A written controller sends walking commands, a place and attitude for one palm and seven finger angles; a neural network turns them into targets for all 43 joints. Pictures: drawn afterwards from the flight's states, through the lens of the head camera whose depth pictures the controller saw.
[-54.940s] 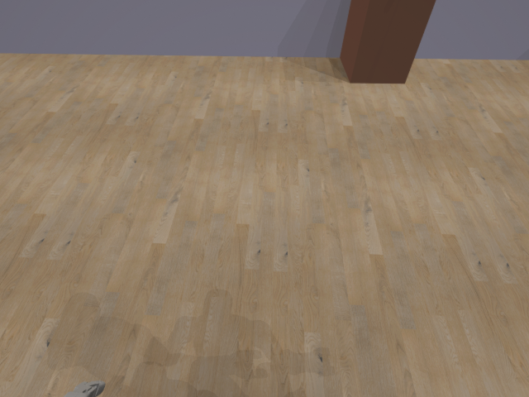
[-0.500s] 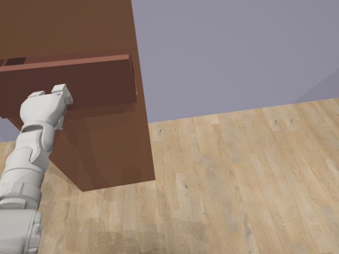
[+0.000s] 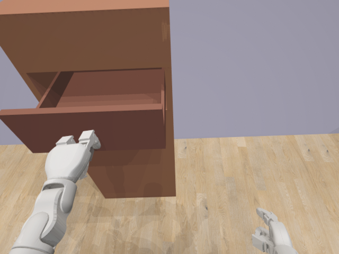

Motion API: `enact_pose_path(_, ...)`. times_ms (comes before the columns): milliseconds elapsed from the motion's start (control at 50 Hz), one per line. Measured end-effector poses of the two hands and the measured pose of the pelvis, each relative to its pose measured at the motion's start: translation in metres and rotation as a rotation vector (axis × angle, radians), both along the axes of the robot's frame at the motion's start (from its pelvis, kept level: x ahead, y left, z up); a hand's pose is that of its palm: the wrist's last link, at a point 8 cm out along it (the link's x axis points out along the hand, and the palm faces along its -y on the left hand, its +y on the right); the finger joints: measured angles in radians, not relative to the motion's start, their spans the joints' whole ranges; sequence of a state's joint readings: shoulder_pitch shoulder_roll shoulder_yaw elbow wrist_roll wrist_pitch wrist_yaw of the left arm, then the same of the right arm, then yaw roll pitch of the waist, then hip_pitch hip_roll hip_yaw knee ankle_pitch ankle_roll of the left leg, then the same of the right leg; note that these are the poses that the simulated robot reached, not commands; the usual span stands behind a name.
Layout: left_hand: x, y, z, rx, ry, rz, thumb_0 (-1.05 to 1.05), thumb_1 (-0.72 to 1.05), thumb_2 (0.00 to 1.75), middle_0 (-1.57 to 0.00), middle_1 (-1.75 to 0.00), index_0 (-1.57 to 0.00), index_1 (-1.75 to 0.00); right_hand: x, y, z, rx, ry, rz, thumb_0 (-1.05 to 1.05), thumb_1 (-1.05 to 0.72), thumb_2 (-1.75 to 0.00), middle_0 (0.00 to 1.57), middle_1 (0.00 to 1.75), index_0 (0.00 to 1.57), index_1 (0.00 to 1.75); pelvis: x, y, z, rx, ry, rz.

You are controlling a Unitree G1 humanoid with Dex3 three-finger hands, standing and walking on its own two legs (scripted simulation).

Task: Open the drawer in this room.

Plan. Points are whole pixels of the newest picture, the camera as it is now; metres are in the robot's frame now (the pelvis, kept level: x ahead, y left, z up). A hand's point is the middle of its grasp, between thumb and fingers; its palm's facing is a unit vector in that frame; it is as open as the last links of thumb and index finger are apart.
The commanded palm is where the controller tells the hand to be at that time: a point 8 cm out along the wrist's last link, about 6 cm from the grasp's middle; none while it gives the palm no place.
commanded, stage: pull the drawer open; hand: left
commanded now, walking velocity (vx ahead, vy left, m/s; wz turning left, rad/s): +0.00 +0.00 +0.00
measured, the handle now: (86, 145) +0.35 +0.24 +0.07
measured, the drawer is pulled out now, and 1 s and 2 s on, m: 0.17 0.30 0.30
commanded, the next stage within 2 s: open the thumb to release the handle in 0.88 s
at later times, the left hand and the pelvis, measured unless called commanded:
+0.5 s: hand (66, 219) +0.18 +0.23 +0.05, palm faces +0.01 -0.09 -1.00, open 6.7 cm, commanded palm +0.14 +0.24 +0.11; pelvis -0.02 -0.02 +0.00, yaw +1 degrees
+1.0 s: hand (63, 230) +0.16 +0.23 +0.05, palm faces +0.02 -0.10 -0.99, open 6.8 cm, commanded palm +0.14 +0.24 +0.11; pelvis -0.02 -0.01 -0.01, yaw +0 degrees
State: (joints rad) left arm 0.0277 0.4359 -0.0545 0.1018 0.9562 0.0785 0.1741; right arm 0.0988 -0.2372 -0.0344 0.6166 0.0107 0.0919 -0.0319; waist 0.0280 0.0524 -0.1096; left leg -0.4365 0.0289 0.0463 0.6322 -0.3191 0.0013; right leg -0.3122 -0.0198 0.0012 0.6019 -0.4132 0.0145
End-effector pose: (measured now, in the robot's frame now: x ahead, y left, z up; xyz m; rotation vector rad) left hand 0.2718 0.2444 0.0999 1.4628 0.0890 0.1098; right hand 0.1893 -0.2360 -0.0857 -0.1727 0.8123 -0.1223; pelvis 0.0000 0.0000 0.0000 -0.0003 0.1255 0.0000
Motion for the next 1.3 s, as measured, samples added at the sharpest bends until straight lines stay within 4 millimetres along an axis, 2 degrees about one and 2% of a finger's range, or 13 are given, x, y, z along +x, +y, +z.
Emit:
enact_pose_path(80, -0.021, -0.003, 0.001, 0.000, 0.006, 0.011, 0.03, 0.65, 0.73, -0.41, -1.35, -0.27, -1.35, 0.017, 0.008, 0.005, 0.010, -0.038, 0.050, 0.01, -0.91, -0.90, 0.20, 0.29, 0.20, 0.30, -0.001, -0.005, 0.001, 0.003, -0.018, 0.009)
enact_pose_path(180, -0.045, -0.006, 0.002, -0.001, 0.015, 0.026, 0.04, 0.65, 0.72, -0.41, -1.35, -0.28, -1.35, 0.021, 0.012, 0.005, 0.022, -0.045, 0.088, 0.01, -0.91, -0.90, 0.20, 0.29, 0.20, 0.30, -0.003, -0.012, 0.001, 0.007, -0.035, 0.015)
enact_pose_path(480, -0.108, -0.012, 0.003, 0.009, 0.017, 0.037, 0.03, 0.64, 0.72, -0.41, -1.35, -0.28, -1.34, -0.012, -0.010, -0.012, 0.004, 0.016, 0.076, 0.01, -0.91, -0.90, 0.20, 0.29, 0.20, 0.30, -0.016, -0.023, -0.002, 0.013, -0.051, 0.015)
enact_pose_path(620, -0.133, -0.014, 0.002, 0.010, 0.010, 0.035, 0.03, 0.64, 0.74, -0.41, -1.35, -0.28, -1.34, -0.018, -0.014, -0.012, 0.002, -0.002, 0.066, 0.01, -0.91, -0.90, 0.20, 0.29, 0.20, 0.30, -0.021, -0.023, -0.004, 0.011, -0.052, 0.009)
enact_pose_path(880, -0.134, -0.015, 0.001, 0.003, 0.004, 0.041, 0.04, 0.65, 0.73, -0.41, -1.35, -0.26, -1.29, -0.013, -0.004, -0.004, 0.025, -0.059, 0.079, 0.01, -0.91, -0.90, 0.20, 0.29, 0.20, 0.30, -0.019, -0.014, -0.008, 0.007, -0.033, -0.010)
enact_pose_path(1100, -0.132, -0.013, 0.001, 0.026, -0.023, 0.018, 0.02, 0.60, 0.76, -0.41, -1.34, -0.30, -1.30, -0.008, 0.009, -0.016, 0.022, -0.010, 0.109, 0.01, -0.91, -0.90, 0.20, 0.29, 0.20, 0.30, -0.017, -0.010, -0.011, 0.002, -0.030, 0.013)
enact_pose_path(1200, -0.132, -0.014, 0.005, 0.021, -0.035, 0.041, 0.02, 0.50, 0.73, -0.39, -1.32, -0.35, -1.29, -0.008, 0.018, -0.018, 0.047, -0.009, 0.118, 0.01, -0.91, -0.90, 0.20, 0.29, 0.20, 0.30, -0.019, -0.012, -0.010, 0.004, -0.036, 0.017)
enact_pose_path(1300, -0.132, -0.015, 0.007, 0.024, -0.020, 0.049, 0.01, 0.28, 0.64, -0.37, -1.29, -0.37, -1.26, -0.007, 0.020, -0.014, 0.054, -0.022, 0.128, 0.01, -0.91, -0.90, 0.20, 0.29, 0.20, 0.30, -0.020, -0.015, -0.008, 0.007, -0.048, 0.017)
